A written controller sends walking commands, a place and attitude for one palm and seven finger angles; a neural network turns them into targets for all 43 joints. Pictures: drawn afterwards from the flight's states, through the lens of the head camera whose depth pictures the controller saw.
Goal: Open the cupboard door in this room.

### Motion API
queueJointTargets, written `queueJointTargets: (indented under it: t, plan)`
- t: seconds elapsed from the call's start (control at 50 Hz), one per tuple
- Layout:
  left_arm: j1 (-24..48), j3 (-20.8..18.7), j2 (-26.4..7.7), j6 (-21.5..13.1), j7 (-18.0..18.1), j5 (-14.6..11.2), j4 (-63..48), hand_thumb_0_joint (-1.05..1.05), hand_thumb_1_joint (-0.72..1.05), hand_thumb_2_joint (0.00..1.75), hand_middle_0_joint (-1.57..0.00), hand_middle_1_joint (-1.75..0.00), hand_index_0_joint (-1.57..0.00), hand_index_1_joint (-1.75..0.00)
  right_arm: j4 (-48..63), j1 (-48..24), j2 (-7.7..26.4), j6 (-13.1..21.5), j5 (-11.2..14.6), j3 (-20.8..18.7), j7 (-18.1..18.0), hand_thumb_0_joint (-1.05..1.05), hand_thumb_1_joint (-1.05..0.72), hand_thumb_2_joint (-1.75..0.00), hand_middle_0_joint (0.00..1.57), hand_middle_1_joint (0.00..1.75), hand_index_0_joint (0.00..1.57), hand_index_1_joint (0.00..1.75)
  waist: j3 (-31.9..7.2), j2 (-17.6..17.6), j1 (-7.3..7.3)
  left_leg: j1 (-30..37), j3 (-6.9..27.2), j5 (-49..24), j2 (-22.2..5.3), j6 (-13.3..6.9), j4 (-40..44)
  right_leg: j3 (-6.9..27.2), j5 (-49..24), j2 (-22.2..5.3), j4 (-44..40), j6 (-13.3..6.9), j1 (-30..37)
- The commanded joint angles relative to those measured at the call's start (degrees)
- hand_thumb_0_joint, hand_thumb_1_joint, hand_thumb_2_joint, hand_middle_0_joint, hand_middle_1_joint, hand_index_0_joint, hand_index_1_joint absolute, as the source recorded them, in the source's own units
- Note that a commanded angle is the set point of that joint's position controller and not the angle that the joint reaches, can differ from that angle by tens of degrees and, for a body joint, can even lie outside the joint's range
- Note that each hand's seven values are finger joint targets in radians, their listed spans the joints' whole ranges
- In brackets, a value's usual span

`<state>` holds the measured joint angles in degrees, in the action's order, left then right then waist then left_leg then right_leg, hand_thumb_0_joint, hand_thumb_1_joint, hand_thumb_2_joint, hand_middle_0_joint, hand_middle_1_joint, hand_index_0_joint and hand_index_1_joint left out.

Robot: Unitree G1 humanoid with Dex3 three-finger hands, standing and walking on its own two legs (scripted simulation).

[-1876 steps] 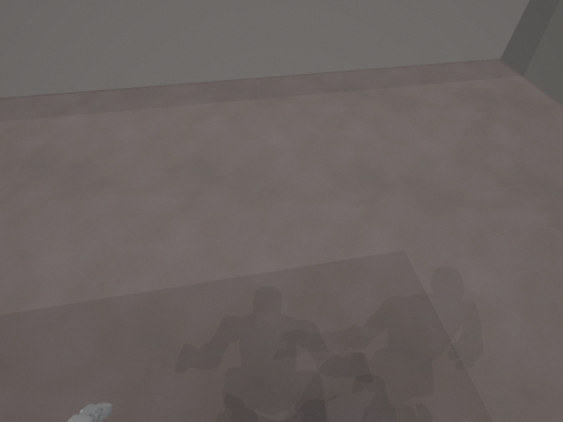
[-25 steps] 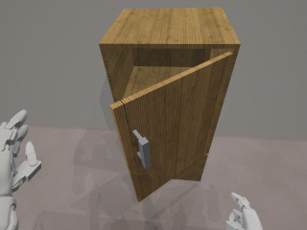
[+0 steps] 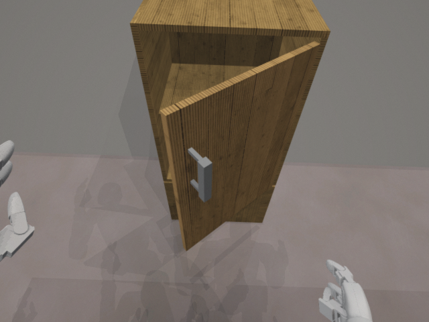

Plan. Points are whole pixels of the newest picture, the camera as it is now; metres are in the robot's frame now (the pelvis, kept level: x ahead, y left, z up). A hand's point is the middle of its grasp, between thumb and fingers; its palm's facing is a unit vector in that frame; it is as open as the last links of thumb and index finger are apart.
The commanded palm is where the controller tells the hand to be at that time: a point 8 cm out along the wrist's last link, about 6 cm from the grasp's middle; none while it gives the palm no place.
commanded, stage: step back with the hand held close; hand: left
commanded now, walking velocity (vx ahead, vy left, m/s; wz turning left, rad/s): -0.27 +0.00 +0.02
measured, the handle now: (199, 175) +0.40 +0.06 +0.02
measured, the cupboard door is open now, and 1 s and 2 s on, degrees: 41 41 41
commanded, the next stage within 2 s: stop stepping back and stand still in 0.60 s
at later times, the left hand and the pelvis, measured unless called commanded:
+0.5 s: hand out of the picture +0.11 +0.29 +0.17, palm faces +0.47 -0.73 -0.49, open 7.4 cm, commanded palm +0.03 +0.32 +0.18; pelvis -0.09 +0.01 -0.01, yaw +4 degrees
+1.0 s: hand out of the picture +0.03 +0.24 +0.16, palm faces +0.31 -0.80 -0.52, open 7.4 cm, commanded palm -0.03 +0.28 +0.18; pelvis -0.19 -0.01 +0.00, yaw -2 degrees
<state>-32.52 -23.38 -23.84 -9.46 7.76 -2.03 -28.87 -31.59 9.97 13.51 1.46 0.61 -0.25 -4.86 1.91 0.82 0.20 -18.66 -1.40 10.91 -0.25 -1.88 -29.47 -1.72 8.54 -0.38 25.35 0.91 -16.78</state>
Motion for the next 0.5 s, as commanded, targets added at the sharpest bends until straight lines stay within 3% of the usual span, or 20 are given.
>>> queueJointTargets:
  t: [0.0,0.06,0.1,0.12,0.16,0.18,0.22,0.26,0.28,0.3,0.32,0.34,0.36,0.38,0.4,0.42,0.44,0.48]
  plan:
    - [1.6,-8.5,-9.9,-4.8,2.1,1.2,-12.4,0.0,0.9,0.9,-0.2,-0.3,-0.2,-0.3,9.7,-4.8,7.7,4.0,-0.1,-2.8,-0.8,0.0,-0.9,-0.9,0.2,0.3,0.2,0.3,-5.1,6.8,0.4,-16.0,8.5,20.2,-6.7,-2.9,14.1,3.3,4.8,0.2,4.2,0.0,14.2]
    - [2.7,-9.5,-9.8,-5.7,2.0,2.3,-12.3,0.0,0.9,0.9,-0.2,-0.3,-0.2,-0.3,9.8,-4.8,7.9,5.2,-0.1,-3.1,-0.8,0.0,-0.9,-0.9,0.2,0.3,0.2,0.3,-5.1,9.9,0.77,-24.8,11.7,28.4,-9.4,-4.8,17.2,2.7,2.1,2.7,12.0,0.5,20.4]
    - [2.7,-10.1,-9.7,-6.1,1.9,2.5,-12.0,0.0,0.9,0.9,-0.2,-0.3,-0.2,-0.3,9.6,-4.1,7.5,6.0,-0.3,-3.1,-0.6,0.0,-0.9,-0.9,0.2,0.3,0.2,0.3,-5.1,8.6,0.64,-26.3,12.4,28.7,-9.9,-5.4,15.9,3.8,-0.3,3.2,14.5,0.4,21.0]
    - [2.9,-9.6,-9.4,-6.3,1.8,2.2,-12.4,0.0,0.9,0.9,-0.2,-0.3,-0.2,-0.3,9.4,-3.5,7.2,6.4,-0.2,-3.1,-0.4,0.0,-0.9,-0.9,0.2,0.3,0.2,0.3,-4.8,6.7,0.28,-23.6,11.5,25.6,-8.5,-4.8,13.4,4.9,-2.1,2.7,12.7,-0.1,18.0]
    - [3.7,-10.0,-9.9,-6.6,1.6,2.1,-13.2,0.0,0.9,0.9,-0.2,-0.3,-0.2,-0.3,8.7,-3.1,7.4,7.0,-0.5,-3.4,-0.3,0.0,-0.9,-0.9,0.2,0.3,0.2,0.3,-5.5,2.6,0.02,-20.3,8.5,25.8,-5.9,-3.7,8.2,8.8,2.0,0.8,7.4,-0.8,13.4]
    - [4.5,-8.5,-8.6,-6.5,1.5,1.9,-13.2,0.0,0.9,0.9,-0.2,-0.3,-0.2,-0.3,8.4,-2.6,7.0,7.2,-0.5,-3.2,-0.1,0.0,-0.9,-0.9,0.2,0.3,0.2,0.3,-4.6,0.3,-0.51,-16.9,6.8,24.5,-4.0,-2.6,4.4,11.2,6.3,-1.2,3.0,-1.8,7.9]
    - [5.7,-7.9,-9.4,-6.4,2.0,1.4,-13.4,0.0,0.9,0.9,-0.2,-0.3,-0.2,-0.3,6.9,-2.1,6.6,7.2,-0.8,-3.2,0.1,0.0,-0.9,-0.9,0.2,0.3,0.2,0.3,-3.8,-3.7,-0.8,-7.1,4.2,18.8,-0.7,-0.2,-4.1,15.9,15.5,-5.5,-5.8,-4.1,-4.9]
    - [7.3,-7.9,-10.7,-6.6,2.7,0.8,-14.4,0.0,0.9,0.9,-0.2,-0.3,-0.2,-0.3,5.2,-2.0,6.2,6.9,-0.8,-3.1,0.2,0.0,-0.9,-0.9,0.2,0.3,0.2,0.3,-4.9,-5.9,-1.18,2.6,2.3,12.7,1.4,1.6,-10.9,16.0,16.3,-9.0,-9.6,-6.2,-14.1]
    - [7.3,-7.4,-10.4,-6.6,2.9,0.6,-14.2,0.0,0.9,0.9,-0.2,-0.3,-0.2,-0.3,5.0,-1.9,5.6,6.7,-0.6,-2.8,0.2,0.0,-0.9,-0.9,0.2,0.3,0.2,0.3,-5.5,-6.4,-1.48,4.7,2.7,12.0,1.2,1.6,-10.7,13.9,15.4,-9.1,-8.6,-5.8,-15.4]
    - [7.0,-8.1,-10.9,-6.7,3.0,0.6,-14.6,0.0,0.9,0.9,-0.2,-0.3,-0.2,-0.3,5.0,-2.2,5.8,6.5,-0.5,-2.9,0.0,0.0,-0.9,-0.9,0.2,0.3,0.2,0.3,-5.8,-4.9,-1.4,4.7,3.5,12.4,0.7,1.4,-7.5,11.7,14.7,-7.7,-6.8,-4.8,-15.1]
    - [6.6,-8.8,-11.5,-6.9,3.1,0.4,-15.3,0.0,0.9,0.9,-0.2,-0.3,-0.2,-0.3,5.5,-2.7,6.3,6.4,-0.5,-2.9,-0.2,0.0,-0.9,-0.9,0.2,0.3,0.2,0.3,-5.1,-0.7,-1.33,1.7,6.2,15.3,-1.0,0.6,-2.1,9.8,15.8,-5.0,-3.8,-3.3,-13.7]
    - [5.7,-9.8,-11.8,-7.2,3.1,0.4,-15.4,0.0,0.9,0.9,-0.2,-0.3,-0.2,-0.3,6.2,-3.4,6.6,6.5,-0.6,-2.7,-0.5,0.0,-0.9,-0.9,0.2,0.3,0.2,0.3,-4.6,4.7,-1.07,-5.0,10.5,20.6,-4.4,-0.8,5.8,7.0,16.9,-1.5,2.1,-1.5,-8.9]
    - [4.5,-11.5,-12.0,-7.4,3.0,1.0,-15.0,0.0,0.9,0.9,-0.2,-0.3,-0.2,-0.3,6.8,-5.3,7.9,6.9,-0.9,-3.1,-1.0,0.0,-0.9,-0.9,0.2,0.3,0.2,0.3,-4.6,15.1,-0.23,-17.5,18.9,31.8,-11.2,-3.5,17.9,3.3,14.4,3.6,15.2,0.2,2.8]
    - [4.4,-12.1,-11.2,-7.7,2.8,1.5,-16.3,0.0,0.9,0.9,-0.2,-0.3,-0.2,-0.3,7.0,-5.2,7.3,7.5,-1.2,-3.3,-0.9,0.0,-0.9,-0.9,0.2,0.3,0.2,0.3,-7.9,19.5,0.45,-25.4,26.3,37.4,-17.6,-6.7,25.7,1.8,12.3,7.3,31.1,0.9,12.8]
    - [5.9,-13.0,-12.9,-7.7,2.7,1.2,-17.6,0.0,0.9,0.9,-0.2,-0.3,-0.2,-0.3,6.6,-4.0,5.4,8.2,-1.5,-3.8,-0.6,0.0,-0.9,-0.9,0.2,0.3,0.2,0.3,-9.6,12.9,0.01,-18.9,26.2,28.1,-18.6,-7.5,24.7,4.0,16.2,6.6,38.1,0.2,7.8]
    - [4.6,-12.8,-12.2,-7.7,2.5,0.9,-16.6,0.0,0.9,0.9,-0.2,-0.3,-0.2,-0.3,5.9,-4.1,5.7,8.9,-1.3,-4.4,0.0,0.0,-0.9,-0.9,0.2,0.3,0.2,0.3,-10.8,8.4,0.4,-12.7,23.1,21.7,-18.2,-7.9,20.4,5.3,18.7,6.3,39.3,-0.1,3.8]
    - [1.2,-12.0,-10.8,-7.2,2.5,0.1,-13.6,0.0,0.9,0.9,-0.2,-0.3,-0.2,-0.3,5.1,-4.2,5.7,9.4,-1.0,-4.6,0.6,0.0,-0.9,-0.9,0.2,0.3,0.2,0.3,-11.0,7.3,0.68,-8.3,18.9,19.5,-17.2,-7.4,19.0,4.8,19.6,5.7,38.7,-0.4,0.9]
    - [-0.4,-9.3,-8.5,-6.3,2.6,-0.8,-12.7,0.0,0.9,0.9,-0.2,-0.3,-0.2,-0.3,4.5,-4.8,5.1,9.8,-1.2,-3.7,1.0,0.0,-0.9,-0.9,0.2,0.3,0.2,0.3,-8.6,9.5,0.2,-7.3,15.7,17.3,-16.0,-6.3,19.9,2.8,21.1,4.8,31.7,-0.7,0.9]
